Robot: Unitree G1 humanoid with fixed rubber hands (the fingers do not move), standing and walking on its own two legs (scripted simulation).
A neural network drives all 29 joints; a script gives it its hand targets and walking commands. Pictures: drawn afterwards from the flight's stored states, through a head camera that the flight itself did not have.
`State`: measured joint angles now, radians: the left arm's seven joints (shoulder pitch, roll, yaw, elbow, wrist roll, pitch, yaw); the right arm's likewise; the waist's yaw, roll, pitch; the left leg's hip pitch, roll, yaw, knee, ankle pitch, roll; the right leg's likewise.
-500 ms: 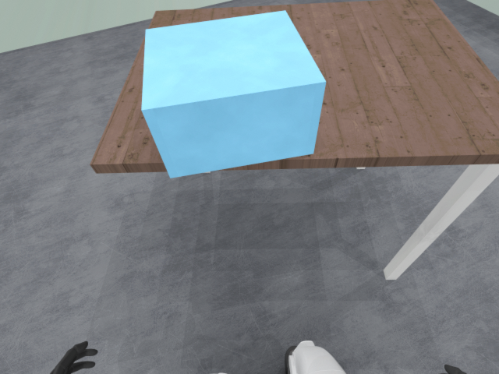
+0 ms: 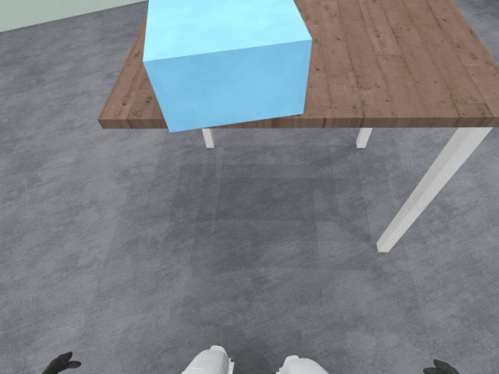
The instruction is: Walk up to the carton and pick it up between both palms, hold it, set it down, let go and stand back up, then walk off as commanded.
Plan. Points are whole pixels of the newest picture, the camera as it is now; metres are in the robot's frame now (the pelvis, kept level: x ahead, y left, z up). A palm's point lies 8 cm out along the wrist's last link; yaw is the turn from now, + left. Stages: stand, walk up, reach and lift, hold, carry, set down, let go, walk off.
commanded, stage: walk off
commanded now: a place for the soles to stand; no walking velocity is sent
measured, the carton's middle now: (226, 53) +0.71 +0.08 +0.10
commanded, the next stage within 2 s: none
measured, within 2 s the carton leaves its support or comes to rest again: neither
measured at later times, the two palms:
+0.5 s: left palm out of the picture -0.01 +0.24 -0.03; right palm out of the picture -0.06 -0.40 -0.10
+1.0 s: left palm out of the picture -0.26 +0.22 -0.03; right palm out of the picture -0.02 -0.40 -0.13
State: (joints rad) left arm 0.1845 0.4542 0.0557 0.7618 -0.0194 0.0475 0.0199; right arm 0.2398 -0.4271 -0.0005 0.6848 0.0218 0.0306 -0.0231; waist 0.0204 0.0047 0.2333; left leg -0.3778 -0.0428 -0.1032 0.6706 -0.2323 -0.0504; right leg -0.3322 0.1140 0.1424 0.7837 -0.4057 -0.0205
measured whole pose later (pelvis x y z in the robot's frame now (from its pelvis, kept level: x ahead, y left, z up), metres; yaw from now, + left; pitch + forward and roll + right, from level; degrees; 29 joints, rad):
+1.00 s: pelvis -0.15 -0.11 +0.01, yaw +7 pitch +0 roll +0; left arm 0.50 0.40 0.06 0.91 -0.02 -0.06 0.06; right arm 0.27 -0.48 -0.02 0.74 0.01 0.08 0.07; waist 0.06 0.17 0.05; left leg -0.43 -0.01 -0.05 0.88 -0.38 0.05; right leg -0.09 0.03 0.13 0.59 -0.50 0.01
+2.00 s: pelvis -0.17 +0.10 +0.02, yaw +1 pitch +1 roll -3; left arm 0.31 0.44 0.06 0.88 -0.02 0.00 0.03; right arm 0.26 -0.41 -0.02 0.76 0.01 0.02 0.02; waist -0.06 0.03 0.08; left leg -0.36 -0.04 -0.07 0.64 -0.30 0.04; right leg -0.50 0.05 0.19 1.01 -0.44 0.00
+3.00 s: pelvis -0.09 +0.02 +0.02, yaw +3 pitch +0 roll +2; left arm 0.28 0.36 0.06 0.88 -0.02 0.00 -0.03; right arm 0.26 -0.41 -0.02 0.80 0.01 -0.03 -0.02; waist 0.08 0.00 0.09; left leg -0.37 -0.06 -0.07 0.69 -0.33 -0.01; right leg -0.14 0.06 -0.01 0.52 -0.38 -0.09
